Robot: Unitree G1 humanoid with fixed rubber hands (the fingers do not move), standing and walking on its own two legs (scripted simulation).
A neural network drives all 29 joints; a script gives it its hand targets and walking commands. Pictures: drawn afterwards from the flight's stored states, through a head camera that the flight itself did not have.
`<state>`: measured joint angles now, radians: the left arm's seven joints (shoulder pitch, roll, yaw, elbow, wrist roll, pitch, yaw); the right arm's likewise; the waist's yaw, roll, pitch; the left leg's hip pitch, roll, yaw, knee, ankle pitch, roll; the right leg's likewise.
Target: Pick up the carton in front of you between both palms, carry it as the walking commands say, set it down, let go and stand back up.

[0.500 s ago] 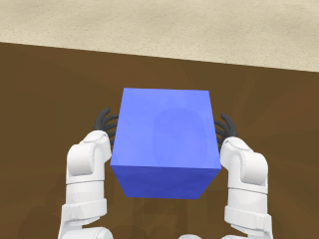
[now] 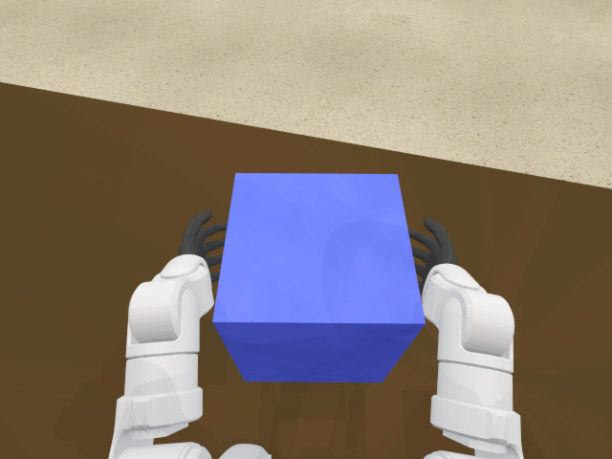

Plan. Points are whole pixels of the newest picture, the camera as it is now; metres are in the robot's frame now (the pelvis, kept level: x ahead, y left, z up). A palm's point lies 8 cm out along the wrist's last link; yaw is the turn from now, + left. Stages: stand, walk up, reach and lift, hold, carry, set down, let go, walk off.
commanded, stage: carry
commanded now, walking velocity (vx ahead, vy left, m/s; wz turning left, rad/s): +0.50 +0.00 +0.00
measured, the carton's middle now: (314, 286) +0.34 +0.02 +0.02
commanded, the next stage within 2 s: none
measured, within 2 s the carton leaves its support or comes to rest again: neither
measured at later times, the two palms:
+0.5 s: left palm (244, 137) +0.65 +0.17 +0.03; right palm (401, 156) +0.62 -0.13 +0.03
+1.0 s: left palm (275, 84) +0.93 +0.15 -0.02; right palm (394, 89) +0.95 -0.15 -0.02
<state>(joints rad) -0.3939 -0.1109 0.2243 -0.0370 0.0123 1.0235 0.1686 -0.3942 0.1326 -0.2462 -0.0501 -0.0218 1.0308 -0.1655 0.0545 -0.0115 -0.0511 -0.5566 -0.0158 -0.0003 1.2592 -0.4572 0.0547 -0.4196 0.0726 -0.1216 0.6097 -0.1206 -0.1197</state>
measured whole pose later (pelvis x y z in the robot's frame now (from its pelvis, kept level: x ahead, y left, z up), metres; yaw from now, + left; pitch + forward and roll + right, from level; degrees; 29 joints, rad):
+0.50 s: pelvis +0.31 +0.04 -0.05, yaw -1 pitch +4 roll -1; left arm -0.42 -0.12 0.25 0.01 0.02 1.02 0.16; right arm -0.39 0.13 -0.24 -0.02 -0.03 1.02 -0.16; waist -0.04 0.01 -0.05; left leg -0.43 -0.07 0.10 0.62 -0.11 0.16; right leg -0.53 0.02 0.00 1.23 -0.46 -0.04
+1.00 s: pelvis +0.62 -0.01 -0.10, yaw +0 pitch +4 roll +1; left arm -0.40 -0.12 0.24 -0.01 0.03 1.03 0.17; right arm -0.41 0.12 -0.25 0.00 -0.02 1.04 -0.17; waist 0.04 -0.01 -0.07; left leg -0.54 -0.02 0.00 1.28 -0.47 0.06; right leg -0.44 0.07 -0.11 0.64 -0.12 -0.11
